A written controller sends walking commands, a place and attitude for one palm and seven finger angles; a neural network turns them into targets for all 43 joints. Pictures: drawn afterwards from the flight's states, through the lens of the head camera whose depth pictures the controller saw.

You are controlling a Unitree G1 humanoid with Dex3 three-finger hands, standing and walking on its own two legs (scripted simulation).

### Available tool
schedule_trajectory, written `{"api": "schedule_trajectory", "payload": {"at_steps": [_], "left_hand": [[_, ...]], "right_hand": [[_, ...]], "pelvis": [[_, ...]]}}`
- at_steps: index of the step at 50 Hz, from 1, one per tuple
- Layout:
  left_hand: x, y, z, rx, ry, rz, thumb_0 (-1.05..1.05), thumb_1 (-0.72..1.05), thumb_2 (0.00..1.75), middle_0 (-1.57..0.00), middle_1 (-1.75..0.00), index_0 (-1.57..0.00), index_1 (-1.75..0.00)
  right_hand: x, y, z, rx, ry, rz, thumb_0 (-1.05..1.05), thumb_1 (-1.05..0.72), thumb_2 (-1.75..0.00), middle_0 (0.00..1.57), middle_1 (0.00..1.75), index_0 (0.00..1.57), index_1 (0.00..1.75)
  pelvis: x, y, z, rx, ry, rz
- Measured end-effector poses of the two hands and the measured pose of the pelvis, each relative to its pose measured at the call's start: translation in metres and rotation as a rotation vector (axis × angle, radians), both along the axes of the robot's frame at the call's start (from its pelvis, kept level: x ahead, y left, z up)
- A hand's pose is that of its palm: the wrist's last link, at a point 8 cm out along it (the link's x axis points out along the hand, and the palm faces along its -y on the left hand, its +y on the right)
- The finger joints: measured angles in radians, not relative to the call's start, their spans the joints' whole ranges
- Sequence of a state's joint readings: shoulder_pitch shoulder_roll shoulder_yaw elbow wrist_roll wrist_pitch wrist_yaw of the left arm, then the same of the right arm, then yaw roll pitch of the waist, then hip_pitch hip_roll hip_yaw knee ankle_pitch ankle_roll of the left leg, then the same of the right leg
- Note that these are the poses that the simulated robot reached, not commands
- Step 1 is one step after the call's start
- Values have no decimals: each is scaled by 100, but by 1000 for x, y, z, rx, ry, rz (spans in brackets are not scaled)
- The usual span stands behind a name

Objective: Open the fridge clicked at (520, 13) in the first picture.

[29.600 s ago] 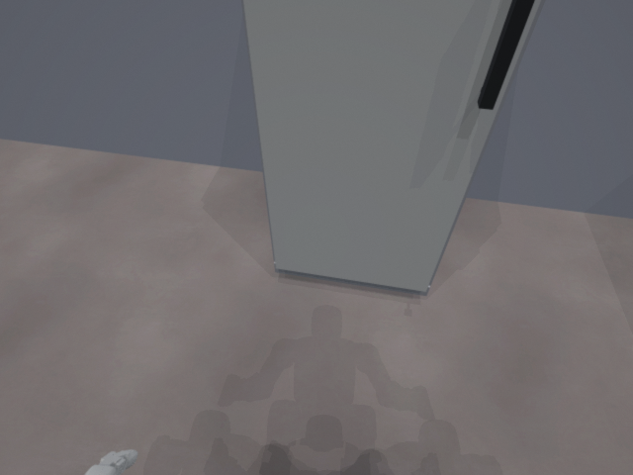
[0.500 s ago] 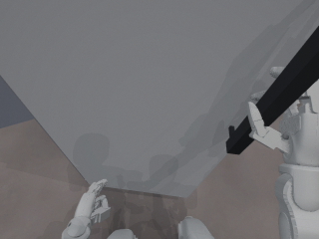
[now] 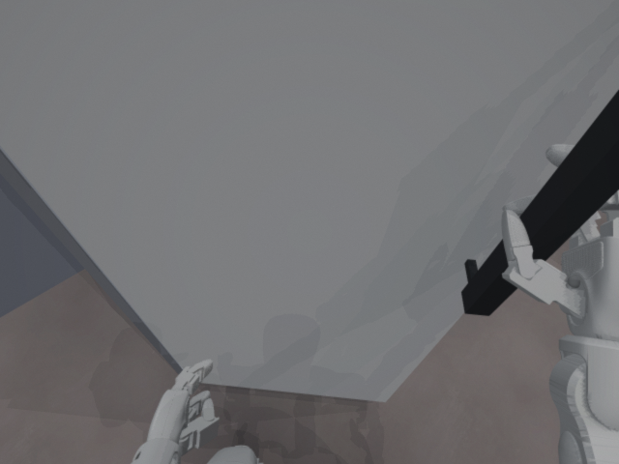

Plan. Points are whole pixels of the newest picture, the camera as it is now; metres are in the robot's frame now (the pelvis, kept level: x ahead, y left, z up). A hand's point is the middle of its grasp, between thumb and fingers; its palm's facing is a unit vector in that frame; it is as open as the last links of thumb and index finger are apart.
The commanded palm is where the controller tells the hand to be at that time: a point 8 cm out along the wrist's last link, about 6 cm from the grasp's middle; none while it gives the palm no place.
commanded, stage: walk backward, drawing the door open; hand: right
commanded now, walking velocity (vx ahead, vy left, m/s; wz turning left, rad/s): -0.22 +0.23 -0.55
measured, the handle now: (550, 189) +0.31 -0.18 +0.25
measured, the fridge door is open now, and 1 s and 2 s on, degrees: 48 78 71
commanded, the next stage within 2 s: stop walking and hold the door back in 0.62 s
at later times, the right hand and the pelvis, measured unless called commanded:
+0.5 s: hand out of the picture +0.12 -0.10 +0.21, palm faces +0.46 +0.86 -0.22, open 8.4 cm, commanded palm +0.06 -0.14 +0.20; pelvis -0.08 +0.15 +0.01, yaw -20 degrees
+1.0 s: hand out of the picture +0.05 -0.04 +0.21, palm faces +0.78 +0.57 -0.26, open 7.2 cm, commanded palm +0.01 -0.10 +0.19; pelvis -0.11 +0.32 +0.01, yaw -32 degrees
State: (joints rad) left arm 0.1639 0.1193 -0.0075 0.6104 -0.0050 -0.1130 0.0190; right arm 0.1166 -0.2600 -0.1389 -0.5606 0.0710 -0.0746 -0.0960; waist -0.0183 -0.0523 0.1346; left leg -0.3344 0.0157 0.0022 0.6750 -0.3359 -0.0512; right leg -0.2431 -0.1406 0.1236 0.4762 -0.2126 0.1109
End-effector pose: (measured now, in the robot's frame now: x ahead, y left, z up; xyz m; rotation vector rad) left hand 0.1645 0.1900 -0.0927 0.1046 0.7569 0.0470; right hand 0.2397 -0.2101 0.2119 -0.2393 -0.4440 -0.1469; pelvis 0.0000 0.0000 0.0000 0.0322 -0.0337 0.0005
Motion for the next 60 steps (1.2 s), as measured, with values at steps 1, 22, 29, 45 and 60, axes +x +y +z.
{"api": "schedule_trajectory", "payload": {"at_steps": [1,22,29,45,60], "left_hand": [[1,8,-5,-10,-9,-12,1,90,90,-20,-30,-20,-30],[-23,115,26,190,-40,-199,1,91,90,-20,-30,-19,-30],[-39,116,23,69,5,-345,1,90,90,-20,-30,-20,-30],[7,245,4,180,10,-478,1,90,90,-20,-30,-20,-30],[-52,292,34,215,-30,-475,1,91,90,-20,-30,-19,-30]], "right_hand": [[-7,3,-1,-12,-13,-41,-13,-53,-80,45,140,7,119],[-149,56,-3,-24,-53,-244,-17,-51,-70,47,139,7,118],[-188,84,1,-17,9,-383,-12,-51,-76,46,140,8,122],[-254,152,2,-69,28,-738,-14,-52,-87,46,142,18,129],[-231,132,7,34,104,-691,-8,-54,-83,46,141,32,139]], "pelvis": [[-2,12,-6,-15,3,-5],[-74,123,1,1,0,-300],[-86,178,14,47,-10,-370],[-93,299,7,-81,26,-533],[-168,338,15,-105,57,-557]]}}
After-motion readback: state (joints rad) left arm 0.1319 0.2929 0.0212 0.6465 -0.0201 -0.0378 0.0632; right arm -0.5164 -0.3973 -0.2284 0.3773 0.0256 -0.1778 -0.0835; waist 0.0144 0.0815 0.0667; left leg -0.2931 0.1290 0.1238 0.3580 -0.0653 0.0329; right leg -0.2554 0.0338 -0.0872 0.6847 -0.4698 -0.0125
